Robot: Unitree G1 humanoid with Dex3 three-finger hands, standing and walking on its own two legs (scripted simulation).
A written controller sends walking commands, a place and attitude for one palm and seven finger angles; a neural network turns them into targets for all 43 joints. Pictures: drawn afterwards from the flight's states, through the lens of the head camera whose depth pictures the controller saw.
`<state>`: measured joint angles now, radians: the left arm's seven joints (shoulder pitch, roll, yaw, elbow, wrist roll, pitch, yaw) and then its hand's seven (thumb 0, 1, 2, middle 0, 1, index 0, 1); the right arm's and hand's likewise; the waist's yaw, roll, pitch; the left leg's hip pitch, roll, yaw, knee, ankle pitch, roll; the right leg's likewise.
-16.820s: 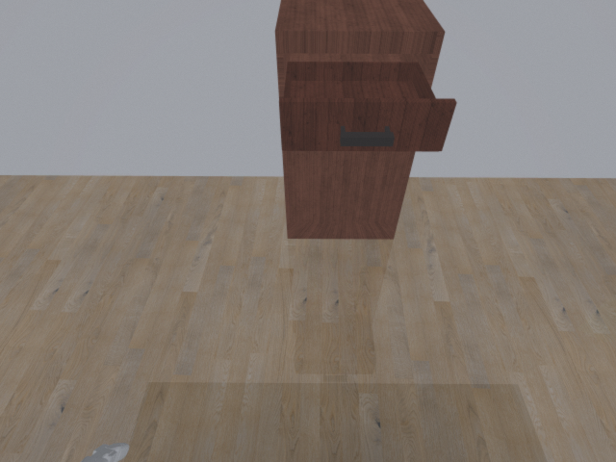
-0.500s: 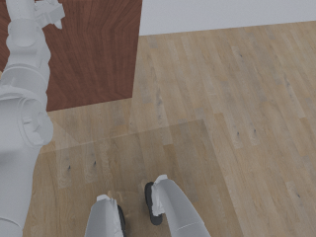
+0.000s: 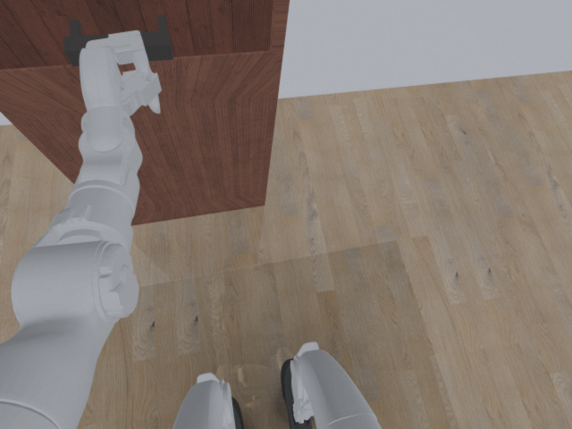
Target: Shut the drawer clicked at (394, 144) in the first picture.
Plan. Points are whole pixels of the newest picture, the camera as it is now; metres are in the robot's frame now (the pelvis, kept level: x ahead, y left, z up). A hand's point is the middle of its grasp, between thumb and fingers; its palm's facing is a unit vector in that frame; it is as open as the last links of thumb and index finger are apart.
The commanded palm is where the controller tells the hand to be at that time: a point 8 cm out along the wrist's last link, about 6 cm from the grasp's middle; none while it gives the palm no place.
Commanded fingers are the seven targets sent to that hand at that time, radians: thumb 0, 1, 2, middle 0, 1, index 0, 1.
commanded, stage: draw the hand back to the body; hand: left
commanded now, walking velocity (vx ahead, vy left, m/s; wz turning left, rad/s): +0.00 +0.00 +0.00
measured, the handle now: (120, 36) +0.65 +0.14 +0.06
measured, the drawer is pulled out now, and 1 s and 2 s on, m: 0.00 0.00 0.00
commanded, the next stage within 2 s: step back with the hand held close in 1.46 s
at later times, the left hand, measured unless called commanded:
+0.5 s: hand (65, 138) +0.43 +0.16 +0.14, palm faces +0.06 -1.00 -0.03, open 3.2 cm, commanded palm +0.39 +0.20 +0.14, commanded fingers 0.00 0.90 0.90 -1.40 -1.60 -1.40 -1.60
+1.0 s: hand out of the picture +0.28 +0.21 +0.21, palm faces +0.25 -0.93 -0.27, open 3.2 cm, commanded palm +0.23 +0.26 +0.22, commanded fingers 0.00 0.90 0.90 -1.40 -1.60 -1.40 -1.60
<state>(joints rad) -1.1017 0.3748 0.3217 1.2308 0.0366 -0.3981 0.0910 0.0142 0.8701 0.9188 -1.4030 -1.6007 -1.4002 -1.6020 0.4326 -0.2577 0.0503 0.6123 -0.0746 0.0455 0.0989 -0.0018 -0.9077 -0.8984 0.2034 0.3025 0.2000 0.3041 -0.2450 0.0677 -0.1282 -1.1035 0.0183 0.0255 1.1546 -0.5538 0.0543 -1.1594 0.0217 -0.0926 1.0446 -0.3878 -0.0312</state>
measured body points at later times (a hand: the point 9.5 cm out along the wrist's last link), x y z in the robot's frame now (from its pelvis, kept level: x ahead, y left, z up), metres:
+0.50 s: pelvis +0.05 -0.01 +0.06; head +0.12 -0.01 +0.50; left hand +0.42 +0.21 +0.14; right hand +0.16 -0.26 -0.05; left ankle -0.02 +0.09 -0.65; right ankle +0.05 -0.11 -0.65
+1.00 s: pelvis +0.03 +0.01 +0.09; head +0.02 -0.01 +0.54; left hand +0.26 +0.26 +0.23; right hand +0.22 -0.19 +0.01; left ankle -0.02 +0.09 -0.65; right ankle +0.05 -0.11 -0.65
